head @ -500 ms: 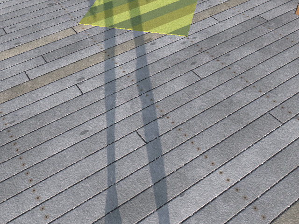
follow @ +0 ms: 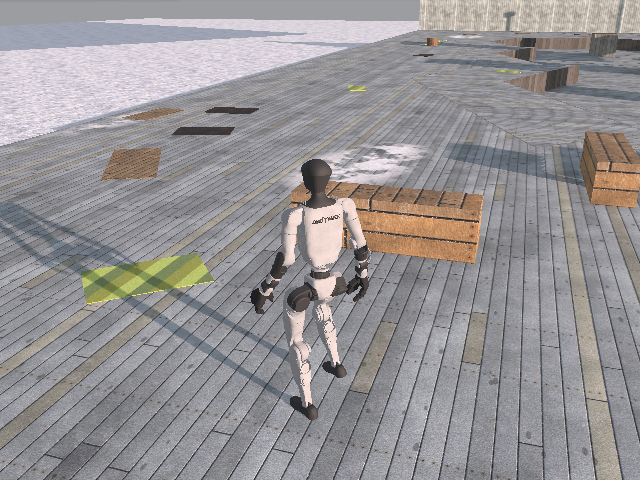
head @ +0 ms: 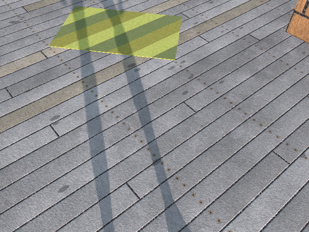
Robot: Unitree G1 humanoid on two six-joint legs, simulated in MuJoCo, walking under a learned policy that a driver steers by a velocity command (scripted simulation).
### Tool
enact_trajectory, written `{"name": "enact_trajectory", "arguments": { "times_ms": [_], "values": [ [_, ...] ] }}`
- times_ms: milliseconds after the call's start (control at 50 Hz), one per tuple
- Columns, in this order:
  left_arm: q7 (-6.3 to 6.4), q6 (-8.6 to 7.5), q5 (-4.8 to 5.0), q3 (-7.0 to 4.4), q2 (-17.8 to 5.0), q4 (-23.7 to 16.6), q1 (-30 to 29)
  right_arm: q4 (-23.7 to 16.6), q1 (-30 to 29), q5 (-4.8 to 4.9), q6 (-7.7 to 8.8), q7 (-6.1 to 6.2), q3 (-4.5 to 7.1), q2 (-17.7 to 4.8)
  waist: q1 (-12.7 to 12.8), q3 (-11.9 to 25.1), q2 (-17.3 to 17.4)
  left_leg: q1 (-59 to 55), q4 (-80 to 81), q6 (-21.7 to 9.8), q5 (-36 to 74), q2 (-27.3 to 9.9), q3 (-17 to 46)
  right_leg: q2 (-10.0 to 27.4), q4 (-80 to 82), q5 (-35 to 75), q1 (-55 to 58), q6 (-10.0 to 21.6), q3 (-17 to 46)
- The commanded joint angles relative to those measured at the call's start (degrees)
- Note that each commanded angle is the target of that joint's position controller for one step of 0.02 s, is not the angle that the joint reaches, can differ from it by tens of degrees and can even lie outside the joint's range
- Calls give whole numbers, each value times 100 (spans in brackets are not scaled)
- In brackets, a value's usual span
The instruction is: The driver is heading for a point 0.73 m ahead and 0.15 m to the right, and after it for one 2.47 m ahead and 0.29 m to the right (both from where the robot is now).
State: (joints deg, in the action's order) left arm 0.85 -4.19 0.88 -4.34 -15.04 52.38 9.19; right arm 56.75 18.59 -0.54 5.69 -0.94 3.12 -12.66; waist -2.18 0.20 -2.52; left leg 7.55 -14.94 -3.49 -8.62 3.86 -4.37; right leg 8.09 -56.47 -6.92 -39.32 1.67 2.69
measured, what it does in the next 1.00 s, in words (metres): walks ahead, turning right: right foot, then left foot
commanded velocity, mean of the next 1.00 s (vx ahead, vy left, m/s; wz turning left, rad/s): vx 0.50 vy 0.00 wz -0.29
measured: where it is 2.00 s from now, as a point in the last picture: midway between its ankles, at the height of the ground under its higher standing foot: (179, 129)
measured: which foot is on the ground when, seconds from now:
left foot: down 0.00-0.32, up 0.34-0.80, down 0.82-1.00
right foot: up 0.00-0.28, down 0.30-0.82, up 0.84-1.00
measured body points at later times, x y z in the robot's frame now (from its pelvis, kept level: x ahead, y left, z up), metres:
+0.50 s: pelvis +0.28 -0.09 -0.01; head +0.31 -0.11 +0.44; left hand +0.43 +0.15 -0.13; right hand +0.34 -0.39 -0.12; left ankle +0.31 +0.08 -0.66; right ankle +0.29 -0.16 -0.75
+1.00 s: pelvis +0.57 -0.11 -0.01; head +0.60 -0.10 +0.44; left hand +0.77 +0.11 -0.12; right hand +0.56 -0.39 -0.12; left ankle +0.62 -0.05 -0.75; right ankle +0.50 -0.25 -0.67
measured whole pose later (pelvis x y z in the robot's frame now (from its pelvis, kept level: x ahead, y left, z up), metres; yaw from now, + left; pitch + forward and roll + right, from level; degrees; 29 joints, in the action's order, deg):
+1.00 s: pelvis +0.57 -0.11 -0.01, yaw -17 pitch +2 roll +0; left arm 0.2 -5.6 -0.6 -3.3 -15.9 43.6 13.5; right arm 46.9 15.8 0.3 5.1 -2.0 3.1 -15.0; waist -1.4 -1.0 -1.6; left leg 15.3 -22.4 -4.5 -7.8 5.3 2.5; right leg 1.6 -61.0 -18.6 -28.6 1.3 2.8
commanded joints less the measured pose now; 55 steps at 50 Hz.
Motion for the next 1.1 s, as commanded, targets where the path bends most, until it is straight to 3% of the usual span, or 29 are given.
{"name": "enact_trajectory", "arguments": {
  "times_ms": [20,120,220,260,300,320,340,360,380,400,420,440,480,500,520,580,640,720,760,800,820,840,860,880,900,920,980,1000,1100],
  "values": [
    [-44,-11,8,-52,-204,-224,16,-301,-164,2,86,111,153,-864,152,-197,569,3,891,-783,1095,-1605,751,54,739,955,-251,-26,116],
    [-180,-16,44,32,-75,-535,-785,-138,183,25,57,170,156,-915,-142,-452,523,-615,947,-625,1114,-1712,199,-215,1770,1406,-291,81,-44],
    [-382,-27,43,68,-98,-937,-1213,-73,264,87,-115,212,214,-1026,-172,-569,541,-1508,299,-482,2225,-2030,-150,-375,2196,479,-368,293,-401],
    [-433,-16,35,-26,-300,-994,-894,-179,66,105,-185,259,262,-1193,95,-223,758,-1568,-500,-349,4302,-2006,-374,-743,2176,-110,430,485,-810],
    [-400,5,50,-317,-813,-671,616,-306,-100,112,-263,304,254,-1236,890,639,696,-904,-2598,-53,4979,-1669,-656,-1190,2586,104,2632,834,-894],
    [-270,52,24,-500,-1404,-532,1521,-487,-25,5,-195,300,171,-1069,1131,1310,-167,716,-4561,201,2820,-1353,-710,-83,2649,231,4506,1292,846],
    [-286,5,49,-503,-1684,-614,1432,-720,412,-27,32,171,-97,-262,567,1967,-1398,3092,-6436,478,-2221,-2,93,1240,3602,-610,6219,2435,4248],
    [-274,-7,-8,-347,-1140,-612,1564,-773,-173,171,275,74,38,-833,892,2009,-684,3722,-6795,271,-2209,-327,1103,1071,3898,-749,6335,2110,4145],
    [-248,-33,-26,-274,-849,-653,1299,-938,-630,317,379,33,75,-988,881,1300,-448,4021,-6608,123,-1746,-584,1017,866,3872,-366,5734,1829,3208],
    [-264,-44,-17,-207,-701,-771,842,-935,-825,226,392,73,78,-922,621,779,348,3737,-6078,73,-1299,-850,946,601,3994,180,4756,1598,2502],
    [-263,-64,-39,-180,-630,-882,544,-947,-807,100,358,116,139,-966,397,549,324,3327,-5614,144,-1135,-988,930,498,4017,1037,3995,1605,2123],
    [-248,-61,-83,-146,-570,-963,347,-972,-672,67,266,117,170,-959,179,494,248,2950,-5379,217,-1062,-1095,982,389,4189,1072,3493,1626,1986],
    [-197,-60,-39,-141,-585,-1012,302,-998,-635,23,100,148,189,-818,57,319,316,2742,-4887,339,-855,-1119,873,124,4430,983,2969,1522,1624],
    [-159,-77,-38,-191,-809,-1024,384,-1072,-706,3,50,167,169,-752,37,218,42,2772,-4555,471,-715,-1079,815,197,4487,1253,2725,1647,1568],
    [-114,-79,-17,-215,-876,-1027,462,-1167,-932,-23,31,183,162,-762,96,78,87,2853,-4133,590,-465,-1065,784,137,4526,1344,2602,1632,1430],
    [-30,-33,26,-227,-894,-982,778,-1377,-1670,-31,58,167,127,-640,371,-31,2,2681,-2710,652,768,-787,711,-242,4460,887,2447,1279,1113],
    [-17,3,45,-230,-896,-922,1040,-1569,-2158,41,102,103,95,-593,584,-38,-166,2309,-1783,605,1412,-513,665,-304,4336,510,2490,1077,1180],
    [-6,8,12,-172,-744,-732,1318,-1645,-2300,69,192,-40,83,-745,708,-62,-296,2487,-1364,356,1300,-599,675,135,3954,546,3447,1027,1376],
    [5,37,-36,-201,-869,-701,1312,-1682,-2213,83,224,-73,96,-861,625,-103,-443,2446,-1310,135,741,-586,594,374,3749,1094,3839,957,1490],
    [14,77,-50,-182,-878,-737,1163,-1483,-1438,71,245,-65,201,-1065,206,298,-425,1411,-1042,-187,568,-335,340,133,2871,2826,4022,778,1159],
    [13,69,-92,-107,-734,-830,1064,-1291,-584,22,249,-58,289,-1324,-162,982,-177,112,-1253,-526,946,-748,837,-160,1733,2870,3571,579,821],
    [2,-21,-106,-15,-477,-919,1568,-1209,194,-31,221,-62,413,-1797,-170,1794,942,-2045,-1273,-1363,884,-1837,2768,-905,-282,1232,1705,137,325],
    [-36,-124,-72,54,-384,-901,1801,-1027,489,122,153,-145,398,-1665,-144,1910,1949,-2848,-418,-1793,-345,-2400,4659,-1313,-1372,-2441,154,-50,323],
    [-72,-197,22,-18,-804,-1007,1215,-1105,271,247,120,-143,282,-1258,-248,1136,1351,-2404,-233,-1505,-1402,-2270,4570,-929,-1769,-2298,-543,47,573],
    [-88,-244,39,-31,-878,-1138,676,-1253,-148,188,68,-125,225,-1094,-215,478,811,-1580,-97,-1273,-1251,-2047,3863,-699,-1619,-1756,-636,86,440],
    [-80,-272,-70,-34,-820,-1201,372,-1337,-373,114,18,-125,175,-990,-120,87,354,-863,59,-1164,-750,-1799,3373,-553,-1240,-1399,-487,93,322],
    [-44,-243,-218,-63,-623,-1295,421,-1391,-423,84,-13,-90,112,-843,188,143,509,-148,293,-1066,570,-1322,2688,-357,-311,-960,224,-53,212],
    [-26,-213,-182,-45,-531,-1327,491,-1394,-407,85,-9,-52,167,-1055,278,186,823,19,316,-1182,793,-1372,2624,-379,-53,-921,295,-147,157],
    [-20,-210,-161,25,-379,-1630,-529,-1319,49,191,-84,124,250,-1219,-30,23,693,384,296,-934,1236,-1045,2111,-610,1718,570,510,-412,85]
  ]
}}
